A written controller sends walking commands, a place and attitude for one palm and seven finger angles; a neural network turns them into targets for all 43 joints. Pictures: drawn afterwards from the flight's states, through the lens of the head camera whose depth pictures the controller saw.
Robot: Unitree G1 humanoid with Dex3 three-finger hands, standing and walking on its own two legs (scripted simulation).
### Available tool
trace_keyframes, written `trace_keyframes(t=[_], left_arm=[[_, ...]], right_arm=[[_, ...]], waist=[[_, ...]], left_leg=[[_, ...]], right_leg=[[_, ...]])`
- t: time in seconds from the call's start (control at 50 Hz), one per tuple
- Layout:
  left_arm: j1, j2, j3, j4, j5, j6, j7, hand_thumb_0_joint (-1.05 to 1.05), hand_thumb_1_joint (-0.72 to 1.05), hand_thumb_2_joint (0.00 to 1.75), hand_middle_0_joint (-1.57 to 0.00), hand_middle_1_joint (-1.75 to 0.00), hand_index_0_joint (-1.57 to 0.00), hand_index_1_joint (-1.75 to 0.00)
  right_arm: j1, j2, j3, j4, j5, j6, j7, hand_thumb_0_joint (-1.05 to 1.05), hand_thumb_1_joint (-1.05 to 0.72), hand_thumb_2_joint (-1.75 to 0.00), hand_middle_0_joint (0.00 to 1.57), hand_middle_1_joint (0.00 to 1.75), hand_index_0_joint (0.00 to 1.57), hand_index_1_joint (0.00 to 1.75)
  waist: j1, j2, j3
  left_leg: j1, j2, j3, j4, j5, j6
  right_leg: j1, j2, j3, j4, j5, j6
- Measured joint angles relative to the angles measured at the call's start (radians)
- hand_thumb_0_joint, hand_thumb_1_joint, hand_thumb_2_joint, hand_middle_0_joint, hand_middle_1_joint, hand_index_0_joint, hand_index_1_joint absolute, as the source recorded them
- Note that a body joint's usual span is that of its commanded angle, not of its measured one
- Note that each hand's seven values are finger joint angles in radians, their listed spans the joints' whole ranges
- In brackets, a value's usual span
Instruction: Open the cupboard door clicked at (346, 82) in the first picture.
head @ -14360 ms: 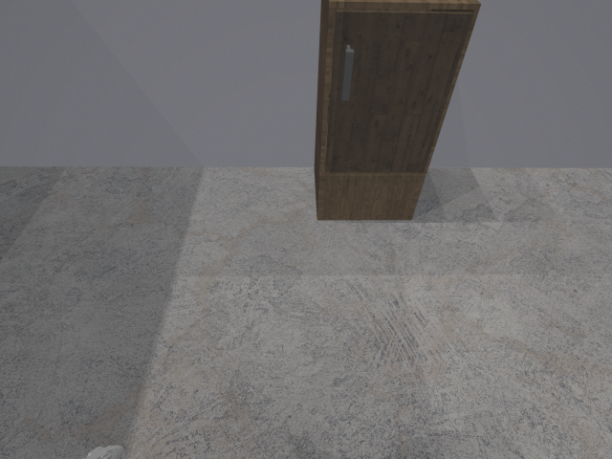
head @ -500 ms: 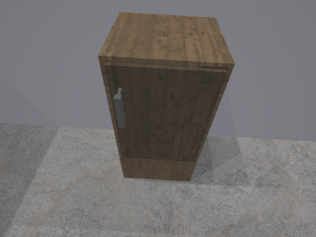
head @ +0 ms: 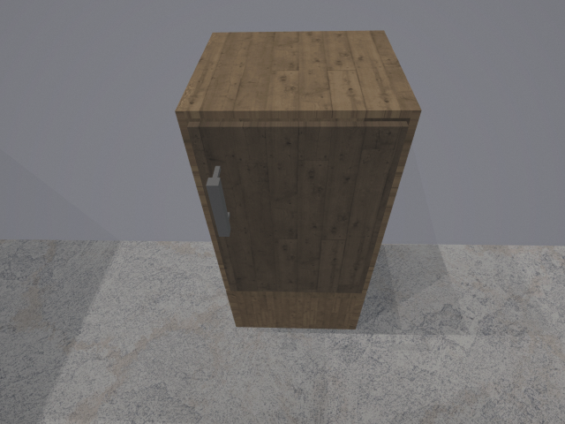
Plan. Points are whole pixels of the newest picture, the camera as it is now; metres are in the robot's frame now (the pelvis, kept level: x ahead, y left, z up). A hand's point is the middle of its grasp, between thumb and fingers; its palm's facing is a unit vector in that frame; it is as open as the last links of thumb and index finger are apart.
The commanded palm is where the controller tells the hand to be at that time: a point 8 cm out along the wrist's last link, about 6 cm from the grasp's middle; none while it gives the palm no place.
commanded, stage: look again from close up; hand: left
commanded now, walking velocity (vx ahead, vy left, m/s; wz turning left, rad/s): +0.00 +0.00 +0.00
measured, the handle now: (221, 201) +0.56 +0.17 -0.04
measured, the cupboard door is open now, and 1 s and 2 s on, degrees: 0 0 0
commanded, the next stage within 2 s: raise the hand with hooked fingers in 0.18 s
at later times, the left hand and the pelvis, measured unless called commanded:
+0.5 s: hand (169, 352) +0.22 +0.18 -0.01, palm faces +0.22 -0.97 -0.09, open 7.7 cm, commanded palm +0.12 +0.23 -0.06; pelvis +0.00 -0.02 -0.02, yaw +2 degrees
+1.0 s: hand (172, 384) +0.19 +0.18 -0.06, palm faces -0.09 -1.00 -0.04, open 10.4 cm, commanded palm +0.16 +0.25 -0.05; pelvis -0.04 -0.05 -0.10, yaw +2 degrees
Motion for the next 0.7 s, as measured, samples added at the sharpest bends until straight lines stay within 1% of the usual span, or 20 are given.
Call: trace_keyframes(t=[0.24, 0.3, 0.32, 0.34, 0.36, 0.38, 0.4, 0.42, 0.44, 0.48, 0.5, 0.52, 0.56, 0.58, 0.6, 0.62, 0.64, 0.66, 0.7], left_arm=[[-0.056, 0.023, 0.004, -0.013, -0.001, 0.004, -0.005, 0.0, 0.91, 0.9, -0.19, -0.3, -0.2, -0.3], [-0.062, 0.026, 0.004, -0.015, 0.001, 0.001, 0.001, 0.0, 0.91, 0.9, -0.2, -0.3, -0.2, -0.3], [-0.015, 0.027, 0.028, -0.169, -0.036, 0.061, 0.002, 0.01, 0.91, 0.9, -0.2, -0.3, -0.2, -0.3], [0.041, 0.034, 0.049, -0.356, -0.062, 0.075, 0.007, 0.01, 0.91, 0.9, -0.2, -0.3, -0.2, -0.3], [0.082, 0.045, 0.056, -0.515, -0.082, 0.047, 0.023, 0.02, 0.91, 0.9, -0.2, -0.3, -0.2, -0.3], [0.103, 0.052, 0.059, -0.636, -0.101, 0.019, 0.042, 0.02, 0.91, 0.9, -0.2, -0.31, -0.2, -0.3], [0.103, 0.054, 0.064, -0.731, -0.123, 0.0, 0.053, 0.02, 0.9, 0.89, -0.2, -0.31, -0.2, -0.31], [0.086, 0.051, 0.073, -0.8, -0.139, -0.024, 0.05, 0.02, 0.89, 0.89, -0.2, -0.32, -0.2, -0.32], [0.058, 0.046, 0.086, -0.841, -0.15, -0.062, 0.038, 0.02, 0.88, 0.88, -0.2, -0.33, -0.2, -0.32], [-0.005, 0.043, 0.125, -0.866, -0.174, -0.171, -0.015, 0.02, 0.85, 0.87, -0.2, -0.35, -0.2, -0.34], [-0.029, 0.046, 0.147, -0.866, -0.191, -0.233, -0.053, 0.01, 0.83, 0.87, -0.2, -0.36, -0.2, -0.35], [-0.044, 0.051, 0.165, -0.865, -0.21, -0.296, -0.1, 0.01, 0.81, 0.86, -0.2, -0.37, -0.2, -0.36], [-0.056, 0.063, 0.191, -0.855, -0.244, -0.416, -0.214, 0.01, 0.77, 0.84, -0.2, -0.39, -0.2, -0.39], [-0.054, 0.068, 0.198, -0.842, -0.258, -0.467, -0.276, 0.01, 0.75, 0.83, -0.2, -0.4, -0.2, -0.4], [-0.047, 0.072, 0.203, -0.825, -0.268, -0.505, -0.335, 0.0, 0.73, 0.82, -0.2, -0.42, -0.21, -0.41], [-0.035, 0.075, 0.208, -0.81, -0.275, -0.525, -0.383, 0.0, 0.71, 0.82, -0.21, -0.43, -0.21, -0.43], [-0.017, 0.077, 0.212, -0.8, -0.281, -0.529, -0.42, 0.0, 0.68, 0.81, -0.21, -0.44, -0.21, -0.44], [0.002, 0.079, 0.218, -0.793, -0.289, -0.521, -0.446, 0.0, 0.66, 0.8, -0.21, -0.46, -0.21, -0.46], [0.042, 0.08, 0.232, -0.8, -0.304, -0.498, -0.464, 0.01, 0.61, 0.78, -0.22, -0.49, -0.22, -0.49]], right_arm=[[-0.049, -0.011, 0.003, 0.015, 0.002, -0.012, -0.003, 0.01, -0.92, -0.9, 0.2, 0.3, 0.2, 0.3], [-0.058, -0.016, 0.002, 0.012, 0.005, -0.007, -0.002, 0.0, -0.91, -0.9, 0.2, 0.3, 0.2, 0.3], [-0.043, -0.017, 0.003, -0.032, 0.017, -0.011, -0.003, 0.01, -0.91, -0.9, 0.2, 0.3, 0.2, 0.3], [-0.02, -0.016, 0.006, -0.078, 0.027, -0.049, -0.016, 0.01, -0.91, -0.9, 0.2, 0.3, 0.2, 0.3], [-0.002, -0.016, 0.006, -0.11, 0.034, -0.099, -0.03, 0.01, -0.91, -0.9, 0.2, 0.3, 0.2, 0.3], [0.007, -0.019, 0.003, -0.134, 0.04, -0.139, -0.039, 0.01, -0.91, -0.9, 0.2, 0.3, 0.2, 0.3], [0.01, -0.027, -0.003, -0.164, 0.045, -0.164, -0.042, 0.01, -0.91, -0.9, 0.2, 0.3, 0.2, 0.3], [0.006, -0.038, -0.009, -0.196, 0.045, -0.182, -0.042, 0.01, -0.91, -0.9, 0.2, 0.3, 0.2, 0.3], [-0.006, -0.051, -0.015, -0.227, 0.041, -0.196, -0.042, 0.01, -0.91, -0.9, 0.2, 0.3, 0.2, 0.3], [-0.044, -0.07, -0.027, -0.288, 0.034, -0.208, -0.035, 0.01, -0.91, -0.9, 0.2, 0.3, 0.2, 0.3], [-0.067, -0.074, -0.033, -0.317, 0.029, -0.211, -0.029, 0.01, -0.91, -0.9, 0.2, 0.3, 0.2, 0.3], [-0.089, -0.075, -0.039, -0.345, 0.024, -0.213, -0.022, 0.01, -0.91, -0.9, 0.2, 0.3, 0.2, 0.3], [-0.124, -0.075, -0.051, -0.403, 0.021, -0.219, -0.005, 0.01, -0.91, -0.9, 0.2, 0.3, 0.2, 0.3], [-0.138, -0.079, -0.057, -0.433, 0.023, -0.223, 0.004, 0.01, -0.91, -0.9, 0.2, 0.3, 0.2, 0.3], [-0.149, -0.085, -0.063, -0.461, 0.025, -0.227, 0.011, 0.01, -0.91, -0.9, 0.2, 0.3, 0.2, 0.3], [-0.159, -0.094, -0.067, -0.487, 0.027, -0.228, 0.015, 0.01, -0.91, -0.9, 0.2, 0.3, 0.2, 0.3], [-0.167, -0.102, -0.072, -0.511, 0.029, -0.228, 0.016, 0.01, -0.91, -0.9, 0.2, 0.3, 0.2, 0.3], [-0.173, -0.11, -0.075, -0.531, 0.03, -0.227, 0.014, 0.01, -0.91, -0.9, 0.2, 0.3, 0.2, 0.3], [-0.179, -0.121, -0.08, -0.563, 0.03, -0.224, 0.007, 0.01, -0.91, -0.9, 0.2, 0.3, 0.2, 0.3]], waist=[[0.002, -0.036, 0.022], [0.001, -0.034, 0.025], [-0.004, -0.038, 0.025], [0.001, -0.05, 0.025], [0.007, -0.061, 0.016], [0.006, -0.067, 0.0], [-0.001, -0.063, -0.012], [-0.01, -0.053, -0.023], [-0.02, -0.039, -0.036], [-0.034, -0.021, -0.068], [-0.035, -0.022, -0.087], [-0.033, -0.031, -0.104], [-0.024, -0.057, -0.125], [-0.02, -0.068, -0.13], [-0.016, -0.076, -0.133], [-0.01, -0.082, -0.137], [-0.004, -0.087, -0.14], [0.003, -0.091, -0.142], [0.019, -0.091, -0.143]], left_leg=[[0.029, 0.01, 0.01, -0.037, 0.005, -0.012], [0.02, 0.021, 0.005, -0.022, -0.002, -0.017], [0.006, 0.023, 0.0, -0.007, -0.009, -0.018], [0.003, 0.018, 0.0, -0.006, -0.01, -0.02], [-0.003, 0.012, -0.001, -0.005, -0.009, -0.022], [-0.012, 0.005, -0.004, -0.002, -0.009, -0.024], [-0.025, 0.0, -0.013, 0.011, -0.011, -0.024], [-0.047, -0.002, -0.025, 0.033, -0.016, -0.023], [-0.078, -0.001, -0.036, 0.063, -0.025, -0.023], [-0.164, 0.006, -0.045, 0.137, -0.047, -0.025], [-0.217, 0.012, -0.043, 0.179, -0.061, -0.028], [-0.271, 0.019, -0.038, 0.224, -0.076, -0.032], [-0.374, 0.032, -0.033, 0.318, -0.11, -0.04], [-0.422, 0.038, -0.035, 0.367, -0.127, -0.042], [-0.468, 0.043, -0.039, 0.415, -0.144, -0.046], [-0.513, 0.047, -0.044, 0.461, -0.161, -0.051], [-0.554, 0.051, -0.049, 0.505, -0.176, -0.053], [-0.592, 0.055, -0.055, 0.546, -0.192, -0.058], [-0.656, 0.062, -0.071, 0.619, -0.218, -0.062]], right_leg=[[0.021, 0.011, 0.012, -0.032, 0.007, -0.008], [0.025, 0.021, 0.007, -0.041, 0.009, -0.011], [0.016, 0.023, 0.002, -0.035, 0.007, -0.012], [0.005, 0.019, 0.001, -0.018, 0.0, -0.015], [-0.008, 0.012, 0.0, 0.003, -0.011, -0.018], [-0.023, 0.005, -0.004, 0.024, -0.023, -0.018], [-0.034, -0.001, -0.013, 0.041, -0.035, -0.018], [-0.046, -0.004, -0.026, 0.056, -0.043, -0.018], [-0.068, -0.003, -0.038, 0.075, -0.051, -0.018], [-0.145, 0.001, -0.048, 0.135, -0.069, -0.023], [-0.199, 0.004, -0.046, 0.179, -0.083, -0.027], [-0.258, 0.008, -0.041, 0.23, -0.099, -0.031], [-0.367, 0.015, -0.036, 0.331, -0.136, -0.041], [-0.414, 0.019, -0.038, 0.379, -0.154, -0.046], [-0.458, 0.022, -0.043, 0.426, -0.172, -0.052], [-0.5, 0.024, -0.047, 0.471, -0.19, -0.057], [-0.539, 0.026, -0.053, 0.513, -0.207, -0.062], [-0.573, 0.028, -0.058, 0.551, -0.223, -0.067], [-0.626, 0.033, -0.074, 0.614, -0.25, -0.075]])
